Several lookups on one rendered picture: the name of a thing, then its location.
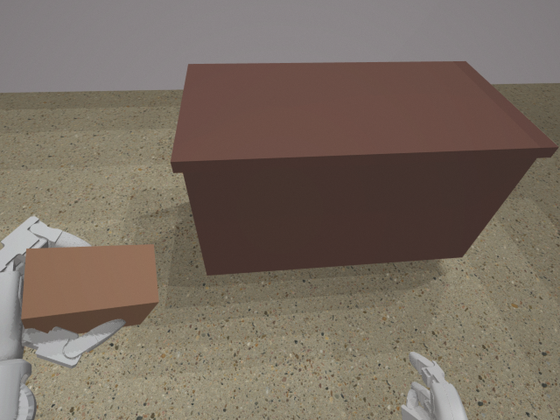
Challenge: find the robot left forearm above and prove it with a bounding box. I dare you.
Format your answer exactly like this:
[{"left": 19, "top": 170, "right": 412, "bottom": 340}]
[{"left": 0, "top": 359, "right": 37, "bottom": 420}]

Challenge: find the robot right hand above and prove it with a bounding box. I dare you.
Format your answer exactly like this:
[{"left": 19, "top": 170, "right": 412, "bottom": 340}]
[{"left": 402, "top": 352, "right": 468, "bottom": 420}]

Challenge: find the sponge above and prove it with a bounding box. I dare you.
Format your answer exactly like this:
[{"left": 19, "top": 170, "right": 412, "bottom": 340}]
[{"left": 21, "top": 244, "right": 159, "bottom": 334}]

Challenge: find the table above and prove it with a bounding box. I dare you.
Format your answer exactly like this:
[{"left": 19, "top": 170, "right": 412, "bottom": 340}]
[{"left": 171, "top": 61, "right": 559, "bottom": 276}]

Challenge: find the robot left hand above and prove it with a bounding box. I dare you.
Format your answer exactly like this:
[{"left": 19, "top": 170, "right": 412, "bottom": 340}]
[{"left": 0, "top": 216, "right": 126, "bottom": 368}]

